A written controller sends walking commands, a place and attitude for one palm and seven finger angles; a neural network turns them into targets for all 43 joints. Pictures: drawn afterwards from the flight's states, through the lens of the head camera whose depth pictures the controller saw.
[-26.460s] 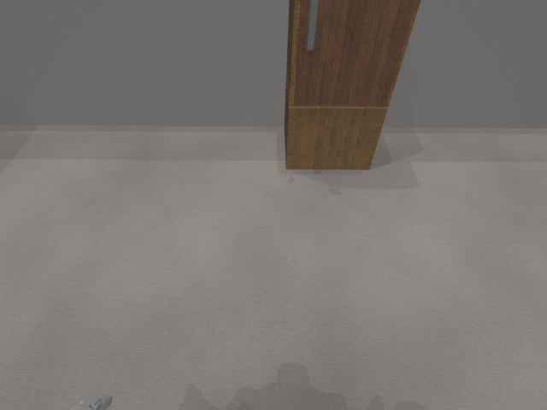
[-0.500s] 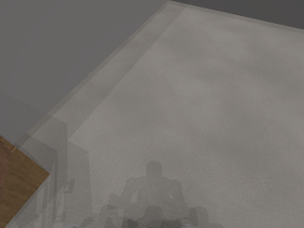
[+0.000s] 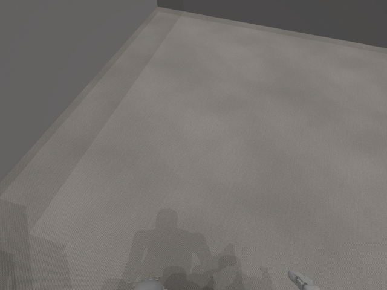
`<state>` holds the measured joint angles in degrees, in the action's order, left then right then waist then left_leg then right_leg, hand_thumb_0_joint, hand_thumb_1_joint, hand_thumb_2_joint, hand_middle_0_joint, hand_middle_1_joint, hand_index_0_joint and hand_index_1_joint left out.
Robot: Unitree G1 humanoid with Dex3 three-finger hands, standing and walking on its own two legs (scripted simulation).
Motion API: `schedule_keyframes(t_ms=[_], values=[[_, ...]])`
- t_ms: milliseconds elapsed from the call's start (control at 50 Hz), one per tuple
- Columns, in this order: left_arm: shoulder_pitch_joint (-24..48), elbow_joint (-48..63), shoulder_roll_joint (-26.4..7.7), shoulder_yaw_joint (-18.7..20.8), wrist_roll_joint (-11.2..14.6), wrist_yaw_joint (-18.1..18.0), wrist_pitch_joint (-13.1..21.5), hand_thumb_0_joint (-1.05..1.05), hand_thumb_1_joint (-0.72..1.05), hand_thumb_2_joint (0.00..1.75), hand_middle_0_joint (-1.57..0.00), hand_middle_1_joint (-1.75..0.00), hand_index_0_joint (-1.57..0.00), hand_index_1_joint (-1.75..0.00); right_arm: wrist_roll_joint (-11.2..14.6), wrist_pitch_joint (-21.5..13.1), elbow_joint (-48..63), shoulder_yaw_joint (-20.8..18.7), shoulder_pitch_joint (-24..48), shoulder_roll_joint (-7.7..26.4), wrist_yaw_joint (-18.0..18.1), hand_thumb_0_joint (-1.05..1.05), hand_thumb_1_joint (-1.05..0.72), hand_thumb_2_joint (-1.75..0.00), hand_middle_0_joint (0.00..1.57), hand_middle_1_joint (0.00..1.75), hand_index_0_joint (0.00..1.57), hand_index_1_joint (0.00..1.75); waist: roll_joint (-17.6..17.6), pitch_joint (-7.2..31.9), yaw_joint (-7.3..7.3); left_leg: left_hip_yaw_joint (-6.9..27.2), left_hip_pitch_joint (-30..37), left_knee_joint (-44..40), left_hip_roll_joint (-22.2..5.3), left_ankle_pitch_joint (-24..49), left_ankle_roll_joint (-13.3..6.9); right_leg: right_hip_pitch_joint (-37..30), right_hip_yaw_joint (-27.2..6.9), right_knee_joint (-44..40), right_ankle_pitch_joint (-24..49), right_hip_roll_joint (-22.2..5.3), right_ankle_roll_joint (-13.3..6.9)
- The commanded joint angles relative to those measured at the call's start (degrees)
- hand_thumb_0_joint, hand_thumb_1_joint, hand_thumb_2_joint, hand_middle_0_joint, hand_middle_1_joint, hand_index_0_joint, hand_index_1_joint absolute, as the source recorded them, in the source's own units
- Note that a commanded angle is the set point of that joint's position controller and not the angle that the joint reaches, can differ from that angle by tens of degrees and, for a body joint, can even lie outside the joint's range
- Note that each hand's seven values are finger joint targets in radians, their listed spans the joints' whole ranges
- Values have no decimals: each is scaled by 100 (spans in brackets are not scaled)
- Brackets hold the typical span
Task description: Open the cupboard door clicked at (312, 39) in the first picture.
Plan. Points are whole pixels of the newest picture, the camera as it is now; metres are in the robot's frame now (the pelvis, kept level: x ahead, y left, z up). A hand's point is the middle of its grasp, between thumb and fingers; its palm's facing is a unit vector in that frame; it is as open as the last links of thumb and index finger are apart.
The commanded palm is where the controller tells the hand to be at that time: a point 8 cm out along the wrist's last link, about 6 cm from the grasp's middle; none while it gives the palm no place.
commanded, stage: walk to a spot facing it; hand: left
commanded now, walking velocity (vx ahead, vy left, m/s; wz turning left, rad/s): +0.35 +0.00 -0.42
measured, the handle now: out of the picture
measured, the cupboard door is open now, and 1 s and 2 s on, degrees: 42 42 42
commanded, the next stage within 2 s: turn to face it in 0.70 s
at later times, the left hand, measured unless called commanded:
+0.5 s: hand (179, 186) +0.40 +0.07 -0.14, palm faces -0.25 -0.94 -0.22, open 7.3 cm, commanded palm none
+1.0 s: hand (182, 172) +0.47 +0.07 -0.17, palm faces -0.11 -0.98 -0.15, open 7.3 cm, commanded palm none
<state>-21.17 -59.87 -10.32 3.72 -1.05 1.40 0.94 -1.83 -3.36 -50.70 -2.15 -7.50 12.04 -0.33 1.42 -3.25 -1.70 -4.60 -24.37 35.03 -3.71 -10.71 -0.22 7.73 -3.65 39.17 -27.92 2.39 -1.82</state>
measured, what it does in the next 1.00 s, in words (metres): walks ahead: right foot, then left foot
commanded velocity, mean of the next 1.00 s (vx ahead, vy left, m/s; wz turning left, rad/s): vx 0.26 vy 0.00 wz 0.01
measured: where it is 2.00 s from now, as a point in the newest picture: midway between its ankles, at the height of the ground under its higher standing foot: (227, 213)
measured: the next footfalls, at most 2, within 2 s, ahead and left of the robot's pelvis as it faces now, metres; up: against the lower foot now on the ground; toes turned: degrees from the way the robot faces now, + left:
right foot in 0.40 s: +0.28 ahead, -0.17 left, +0.00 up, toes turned -18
left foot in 0.88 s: +0.57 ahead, -0.03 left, +0.00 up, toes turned -4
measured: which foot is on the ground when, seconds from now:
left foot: down 0.00-0.40, up 0.42-0.86, down 0.88-1.00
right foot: up 0.00-0.38, down 0.40-0.88, up 0.90-1.00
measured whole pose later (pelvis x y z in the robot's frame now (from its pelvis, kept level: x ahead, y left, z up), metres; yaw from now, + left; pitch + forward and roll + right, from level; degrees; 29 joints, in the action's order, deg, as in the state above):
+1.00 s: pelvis +0.46 -0.10 +0.01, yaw -9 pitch +1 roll +0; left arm -17.4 -62.7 -9.0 1.9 -0.9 -0.6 0.9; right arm -1.3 -2.8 -56.5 -1.2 -9.0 9.8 0.9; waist 1.7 -3.6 -0.7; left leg -5.9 -22.1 34.1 -0.3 -12.9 -3.1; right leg 20.6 3.0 66.9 -28.1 -1.8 0.9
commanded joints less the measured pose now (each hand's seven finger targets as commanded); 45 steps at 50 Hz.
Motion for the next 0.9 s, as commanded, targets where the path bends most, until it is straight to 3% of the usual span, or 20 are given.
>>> schedule_keyframes(t_ms=[0,20,60,140,280,320,340,360,380,400,440,460,520,720,760,800,820,840,860,880], values=[[867,785,-551,170,-38,4,286,0,90,90,-20,-30,-20,-30,-55,-42,-202,-292,-1821,1213,181,0,-90,-90,20,30,20,30,-1292,493,748,3084,2410,-2159,-2423,-1506,-936,3408,11,3953,216,-431,-123],[907,758,-543,164,-57,65,254,0,90,90,-20,-30,-20,-30,-45,-71,-102,-205,-1393,870,172,0,-90,-90,20,30,20,30,-1125,40,551,2423,1810,-2302,-2221,-1382,-779,3374,78,3920,656,-701,-73],[832,699,-323,134,-94,136,126,0,90,90,-20,-30,-20,-30,-41,-170,-210,-102,-1348,562,202,0,-90,-90,20,30,20,30,-861,25,318,1360,1624,-2307,-1809,-64,-559,3171,177,3498,1147,-818,38],[974,772,-97,57,-95,166,-18,0,90,90,-20,-30,-20,-30,-3,-179,-447,-136,-1456,537,184,0,-90,-90,20,30,20,30,-850,183,203,-23,1727,-2327,-1476,748,-543,2897,492,2049,1611,-915,139],[1955,1021,-193,29,-78,168,-13,0,90,90,-20,-30,-20,-30,-62,-80,-751,-111,-1944,599,130,0,-90,-90,20,30,20,30,-781,-192,397,-461,1773,-2257,-1577,1043,-523,2146,963,175,1801,-700,-21],[1743,950,-332,42,-76,145,31,0,90,90,-20,-30,-20,-30,-55,-39,-819,-123,-1966,697,118,0,-90,-90,20,30,20,30,-670,-31,223,-594,1920,-1692,-1557,1931,-437,1500,1160,-166,1535,-478,-163],[1163,770,-436,75,-75,126,69,0,90,90,-20,-30,-20,-30,-30,-27,-828,-113,-1850,760,122,0,-90,-90,20,30,20,30,-658,281,-80,-740,1906,-953,-1437,2607,-331,707,1274,-503,1577,-313,-254],[171,441,-741,165,-96,79,149,0,90,90,-20,-30,-20,-30,31,-31,-814,-100,-1726,728,94,0,-90,-90,20,30,20,30,-255,794,-536,-948,1194,344,-1137,2657,-123,-941,1056,-784,1626,-344,-421],[-784,170,-1454,368,-108,-26,201,0,90,90,-20,-30,-20,-30,143,-61,-675,-52,-1824,414,36,0,-90,-90,20,30,20,30,1197,1585,-882,-1248,-362,2274,-437,323,134,-2588,-953,-1277,1176,-1843,-905],[-953,93,-1770,394,51,-78,187,0,90,90,-20,-30,-20,-30,172,-59,-474,-62,-1555,312,72,0,-90,-90,20,30,20,30,1520,1642,-791,-578,-1463,3802,58,-2507,226,-2866,-2708,-2078,1992,-2827,-1371],[-129,268,-1301,270,72,-169,168,0,90,90,-20,-30,-20,-30,129,-17,-493,-140,-960,344,83,0,-90,-90,20,30,20,30,799,733,-453,279,-1722,4203,-489,-1467,160,-1436,-1913,-2213,2196,-2510,-1227],[256,349,-988,164,67,-179,193,0,90,90,-20,-30,-20,-30,90,22,-586,-122,-986,276,81,0,-90,-90,20,30,20,30,371,447,-186,339,-1366,3794,-652,-1104,189,-721,-1197,-2305,2475,-2217,-1059],[611,321,-629,53,5,-171,323,0,90,90,-20,-30,-20,-30,42,182,-907,-92,-1564,-76,33,0,-90,-90,20,30,20,30,494,276,321,117,-559,2702,-600,-728,271,204,-83,-2580,2896,-1675,-808],[-13,-83,-589,-21,-3,-201,451,0,90,90,-20,-30,-20,-30,81,121,-380,-103,-43,-32,-123,0,-90,-90,20,30,20,30,489,-215,113,-72,-885,668,-283,12,114,-631,175,-2516,3943,-1721,-754],[-28,-132,-709,-8,0,-221,441,0,90,90,-20,-30,-20,-30,79,88,-373,-90,34,16,-116,0,-90,-90,20,30,20,30,434,-222,174,-228,-591,310,-80,-129,8,-835,354,-2220,4723,-1722,-685],[24,-170,-720,-23,25,-254,426,0,90,90,-20,-30,-20,-30,41,59,-624,-84,-641,141,-32,0,-90,-90,20,30,20,30,316,99,541,-422,582,-282,293,272,-125,-725,749,-1206,5878,-1491,-433],[38,-159,-722,-31,28,-273,401,0,90,90,-20,-30,-20,-30,21,42,-840,-134,-1396,400,0,0,-90,-90,20,30,20,30,-5,592,807,-134,1752,-544,138,1358,-272,-279,936,-155,5402,-1309,-180],[-325,-58,-551,-38,92,-272,366,0,90,90,-20,-30,-20,-30,-60,17,-938,-213,-2011,905,69,0,-90,-90,20,30,20,30,-999,1347,881,1395,3209,-411,-1069,2988,-904,988,1241,1277,3264,-719,135],[-364,62,-332,-114,120,-258,400,0,90,90,-20,-30,-20,-30,-4,82,-1018,-269,-2364,1189,110,0,-90,-90,20,30,20,30,-1608,1614,854,2581,3587,-832,-2113,4641,-1600,1730,1077,2930,-641,-141,166],[-13,184,-436,-96,83,-306,340,0,90,90,-20,-30,-20,-30,59,115,-962,-225,-2100,1204,174,0,-90,-90,20,30,20,30,-1370,1526,752,2790,3095,-1045,-2162,4323,-1668,2058,466,3528,-717,-269,139]])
